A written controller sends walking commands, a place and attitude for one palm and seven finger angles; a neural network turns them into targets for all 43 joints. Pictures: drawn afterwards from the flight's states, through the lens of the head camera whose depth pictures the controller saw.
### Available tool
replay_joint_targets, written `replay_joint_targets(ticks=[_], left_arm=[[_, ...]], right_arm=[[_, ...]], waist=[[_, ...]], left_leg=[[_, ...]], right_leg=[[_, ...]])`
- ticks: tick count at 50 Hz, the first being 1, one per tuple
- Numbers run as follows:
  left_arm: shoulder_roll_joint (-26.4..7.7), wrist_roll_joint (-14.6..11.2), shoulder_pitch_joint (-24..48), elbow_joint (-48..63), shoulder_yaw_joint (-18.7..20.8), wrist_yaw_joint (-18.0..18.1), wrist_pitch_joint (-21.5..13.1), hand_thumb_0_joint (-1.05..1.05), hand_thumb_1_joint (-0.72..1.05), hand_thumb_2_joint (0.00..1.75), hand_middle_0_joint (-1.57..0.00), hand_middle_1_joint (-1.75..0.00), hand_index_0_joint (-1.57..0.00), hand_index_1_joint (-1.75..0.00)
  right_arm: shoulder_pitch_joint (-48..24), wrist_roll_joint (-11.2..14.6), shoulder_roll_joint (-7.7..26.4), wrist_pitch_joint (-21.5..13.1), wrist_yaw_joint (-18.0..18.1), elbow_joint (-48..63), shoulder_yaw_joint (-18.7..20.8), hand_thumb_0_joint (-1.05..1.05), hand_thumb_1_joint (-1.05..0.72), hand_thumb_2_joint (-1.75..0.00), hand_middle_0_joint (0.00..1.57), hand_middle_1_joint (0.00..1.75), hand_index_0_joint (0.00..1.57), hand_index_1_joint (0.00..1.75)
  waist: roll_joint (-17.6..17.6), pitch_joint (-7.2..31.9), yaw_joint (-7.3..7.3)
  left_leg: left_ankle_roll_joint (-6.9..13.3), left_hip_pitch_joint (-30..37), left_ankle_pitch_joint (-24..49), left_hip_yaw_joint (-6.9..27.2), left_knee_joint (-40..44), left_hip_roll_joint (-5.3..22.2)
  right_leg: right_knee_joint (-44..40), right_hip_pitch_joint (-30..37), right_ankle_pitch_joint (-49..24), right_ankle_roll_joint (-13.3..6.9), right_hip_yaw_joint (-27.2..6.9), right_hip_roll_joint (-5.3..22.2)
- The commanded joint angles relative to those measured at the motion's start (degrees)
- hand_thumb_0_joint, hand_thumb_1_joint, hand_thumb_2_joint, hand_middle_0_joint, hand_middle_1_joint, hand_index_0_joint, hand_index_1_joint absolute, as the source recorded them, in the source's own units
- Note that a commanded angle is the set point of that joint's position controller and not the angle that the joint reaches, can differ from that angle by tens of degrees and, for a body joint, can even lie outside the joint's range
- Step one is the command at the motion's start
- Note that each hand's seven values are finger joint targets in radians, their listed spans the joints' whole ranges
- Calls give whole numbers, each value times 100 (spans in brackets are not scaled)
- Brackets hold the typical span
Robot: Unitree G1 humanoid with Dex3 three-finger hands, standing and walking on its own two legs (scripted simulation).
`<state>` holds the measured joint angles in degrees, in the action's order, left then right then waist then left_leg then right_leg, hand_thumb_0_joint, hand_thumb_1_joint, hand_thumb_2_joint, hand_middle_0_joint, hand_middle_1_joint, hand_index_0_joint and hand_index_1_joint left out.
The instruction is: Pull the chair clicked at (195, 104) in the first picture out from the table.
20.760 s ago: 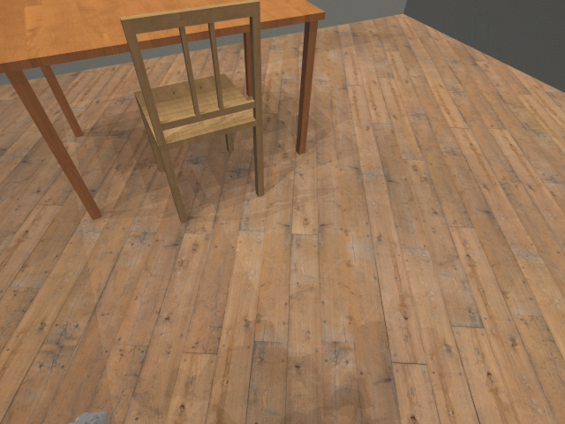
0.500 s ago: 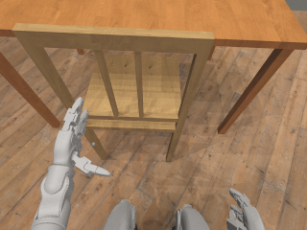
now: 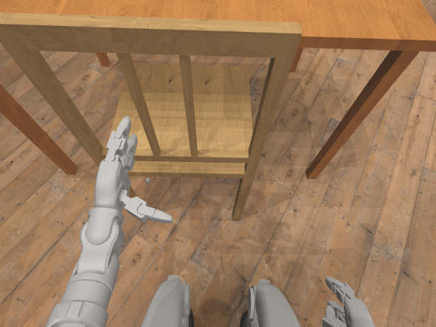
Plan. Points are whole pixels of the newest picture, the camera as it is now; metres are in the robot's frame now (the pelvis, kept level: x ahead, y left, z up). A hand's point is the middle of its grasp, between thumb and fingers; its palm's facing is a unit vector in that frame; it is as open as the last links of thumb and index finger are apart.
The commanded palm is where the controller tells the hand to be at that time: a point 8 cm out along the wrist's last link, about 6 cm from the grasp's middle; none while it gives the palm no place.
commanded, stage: aim the fingers beside a spindle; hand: left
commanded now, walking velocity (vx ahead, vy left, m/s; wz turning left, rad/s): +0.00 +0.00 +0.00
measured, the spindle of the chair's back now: (143, 113) +0.51 +0.16 +0.03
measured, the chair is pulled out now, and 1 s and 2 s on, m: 0.00 0.00 0.00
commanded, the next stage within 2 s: push the fingers through the gap in 0.60 s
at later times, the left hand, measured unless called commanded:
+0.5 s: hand (150, 181) +0.37 +0.13 +0.02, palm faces -0.02 -1.00 -0.04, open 16.9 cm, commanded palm +0.35 +0.19 +0.02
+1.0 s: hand (150, 167) +0.39 +0.14 +0.02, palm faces -0.01 -1.00 -0.04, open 16.9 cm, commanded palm +0.37 +0.19 +0.02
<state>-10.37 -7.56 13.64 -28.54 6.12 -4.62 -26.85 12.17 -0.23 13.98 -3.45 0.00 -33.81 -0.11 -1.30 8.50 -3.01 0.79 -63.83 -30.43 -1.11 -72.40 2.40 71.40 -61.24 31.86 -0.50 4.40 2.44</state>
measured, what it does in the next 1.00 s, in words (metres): stands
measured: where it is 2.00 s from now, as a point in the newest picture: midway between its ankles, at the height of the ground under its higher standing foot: outside the picture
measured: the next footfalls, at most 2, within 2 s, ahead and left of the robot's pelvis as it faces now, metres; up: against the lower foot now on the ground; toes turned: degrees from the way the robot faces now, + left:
none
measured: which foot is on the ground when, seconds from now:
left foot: down 0.00-1.00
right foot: down 0.00-1.00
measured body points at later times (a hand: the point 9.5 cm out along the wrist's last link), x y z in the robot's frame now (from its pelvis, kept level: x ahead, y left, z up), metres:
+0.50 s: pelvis +0.00 -0.01 +0.00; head +0.12 +0.00 +0.43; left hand +0.36 +0.19 +0.02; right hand +0.14 -0.26 -0.12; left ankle +0.03 +0.11 -0.62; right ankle +0.02 -0.12 -0.62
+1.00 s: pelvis +0.00 +0.00 -0.01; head +0.12 +0.00 +0.43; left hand +0.39 +0.19 +0.02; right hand +0.13 -0.26 -0.12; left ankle +0.03 +0.11 -0.62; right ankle +0.02 -0.12 -0.62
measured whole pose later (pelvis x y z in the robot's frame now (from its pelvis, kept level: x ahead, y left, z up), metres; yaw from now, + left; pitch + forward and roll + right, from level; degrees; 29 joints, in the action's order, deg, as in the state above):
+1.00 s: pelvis +0.00 +0.00 -0.01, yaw +0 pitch +23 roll -2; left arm -11.4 -7.0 21.0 -34.9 8.2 -4.0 -28.0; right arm 11.8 -0.2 14.0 -1.7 0.1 -34.7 -0.1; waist -1.5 8.5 -3.7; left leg 0.7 -66.1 -30.5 -0.9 -73.8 2.5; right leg 72.8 -63.5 32.0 -0.7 4.4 2.2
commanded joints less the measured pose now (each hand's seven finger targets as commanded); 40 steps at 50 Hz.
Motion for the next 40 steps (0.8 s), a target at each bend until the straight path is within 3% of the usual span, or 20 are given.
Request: replay_joint_targets(ticks=[1, 2, 3, 4, 6, 9, 11, 17, 22, 27, 29, 35, 40], left_arm=[[-628, -4, 1691, 1053, 236, 86, -483, 0, -50, 30, -6, -8, -6, -8], [-827, 13, 1503, 1050, 429, 107, -498, 0, -50, 30, -6, -8, -6, -8], [-766, 18, 1433, 1084, 381, 109, -493, 0, -50, 30, -6, -8, -6, -8], [-651, 6, 1474, 1158, 266, 100, -492, 0, -50, 30, -6, -8, -6, -8], [-714, -16, 1259, 979, 373, 99, -433, 0, -50, 30, -6, -8, -6, -8], [-737, -24, 1370, 928, 399, 76, -434, 0, -50, 30, -6, -8, -6, -8], [-844, -62, 1263, 1067, 523, 54, -480, 0, -50, 30, -6, -8, -6, -8], [-542, -105, 1208, 1242, 151, -50, -558, 0, -50, 30, -6, -8, -6, -8], [-644, -52, 1436, 1032, 188, -33, -540, 0, -50, 30, -6, -8, -6, -8], [-926, -41, 1465, 1140, 507, 61, -614, 0, -50, 30, -6, -8, -6, -8], [-674, -41, 1433, 1122, 279, 29, -596, 0, -50, 30, -6, -8, -6, -8], [-659, -104, 1175, 1089, 287, -60, -480, 0, -50, 30, -6, -8, -6, -8], [-647, -36, 1857, 981, 193, -4, -519, 0, -50, 30, -6, -8, -6, -8]], right_arm=[[223, 5, 836, -179, 75, 581, 367, 0, -90, -90, 20, 30, 20, 30], [245, 6, 852, -168, 76, 615, 372, 0, -90, -90, 20, 30, 20, 30], [244, 5, 832, -138, 58, 652, 358, 0, -90, -90, 20, 30, 20, 30], [236, 8, 801, -124, 42, 655, 357, 0, -90, -90, 20, 30, 20, 30], [244, 27, 813, -77, 33, 663, 358, 0, -90, -90, 20, 30, 20, 30], [249, 41, 818, -39, 44, 668, 349, 0, -90, -90, 20, 30, 20, 30], [267, 40, 806, -48, 49, 676, 360, 0, -90, -90, 20, 30, 20, 30], [281, 51, 799, -87, 54, 637, 382, 0, -90, -90, 20, 30, 20, 30], [248, 60, 840, -69, 73, 577, 368, 0, -90, -90, 20, 30, 20, 30], [188, 34, 825, -74, 83, 640, 360, 0, -90, -90, 20, 30, 20, 30], [164, 32, 788, -72, 67, 650, 348, 0, -90, -90, 20, 30, 20, 30], [182, 58, 822, -39, 51, 688, 363, 0, -90, -90, 20, 30, 20, 30], [218, 51, 838, -35, 90, 572, 353, 0, -90, -90, 20, 30, 20, 30]], waist=[[-4, 2378, -102], [-37, 2508, -7], [-97, 2601, 10], [-164, 2575, -19], [101, 2473, -5], [226, 2376, -64], [128, 2494, 22], [33, 2433, -123], [60, 2058, -166], [-60, 2391, -17], [-120, 2410, -62], [24, 2418, -36], [41, 2244, -206]], left_leg=[[22, 1646, 1528, 298, 789, -174], [16, 1668, 1638, 302, 800, -177], [9, 1759, 1752, 296, 833, -178], [4, 1803, 1796, 272, 843, -176], [25, 1572, 1663, 224, 836, -183], [48, 1415, 1526, 205, 821, -191], [39, 1458, 1624, 196, 842, -198], [57, 1710, 1820, 234, 819, -173], [52, 1505, 1441, 250, 821, -180], [48, 1519, 1505, 212, 786, -212], [41, 1630, 1623, 204, 783, -203], [32, 1645, 1672, 235, 821, -182], [35, 1592, 1444, 294, 766, -170]], right_leg=[[-922, 989, -1561, -99, -228, -180], [-874, 1090, -1644, -116, -233, -197], [-865, 1150, -1767, -114, -235, -193], [-890, 1166, -1822, -108, -235, -188], [-942, 1312, -1823, -90, -275, -198], [-967, 1336, -1781, -66, -298, -197], [-959, 1494, -1900, -82, -327, -196], [-976, 1289, -1996, -83, -271, -202], [-1009, 1045, -1611, -90, -258, -198], [-963, 1263, -1679, -104, -321, -192], [-951, 1213, -1804, -94, -301, -186], [-957, 1252, -1844, -96, -271, -201], [-945, 911, -1540, -81, -248, -206]])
